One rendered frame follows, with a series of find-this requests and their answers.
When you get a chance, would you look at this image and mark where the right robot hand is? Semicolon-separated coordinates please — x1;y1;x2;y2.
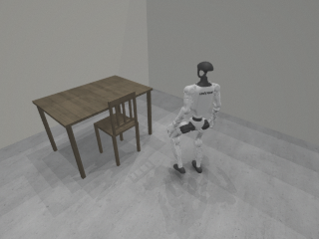
208;117;216;128

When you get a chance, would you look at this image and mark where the robot right thigh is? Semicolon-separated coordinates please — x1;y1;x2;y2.
193;118;210;147

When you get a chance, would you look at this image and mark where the chair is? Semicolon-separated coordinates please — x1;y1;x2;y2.
94;91;141;166

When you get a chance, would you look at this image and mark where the robot left thigh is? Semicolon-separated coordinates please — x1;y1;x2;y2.
171;121;192;144

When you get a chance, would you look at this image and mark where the robot left upper arm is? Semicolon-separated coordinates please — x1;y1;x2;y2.
183;85;195;115

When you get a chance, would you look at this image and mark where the left robot hand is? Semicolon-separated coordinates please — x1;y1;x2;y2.
166;124;176;137

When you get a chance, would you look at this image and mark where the robot thigh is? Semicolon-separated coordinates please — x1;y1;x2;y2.
171;121;192;144
193;118;210;147

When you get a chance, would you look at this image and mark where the robot right forearm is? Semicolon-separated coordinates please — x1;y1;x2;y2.
211;107;221;120

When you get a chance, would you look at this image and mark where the robot right upper arm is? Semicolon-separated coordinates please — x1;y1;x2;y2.
212;83;221;109

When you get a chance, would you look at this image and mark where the table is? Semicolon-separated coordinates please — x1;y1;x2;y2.
32;75;153;179

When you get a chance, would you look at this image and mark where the robot left forearm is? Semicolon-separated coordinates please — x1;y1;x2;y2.
171;107;186;127

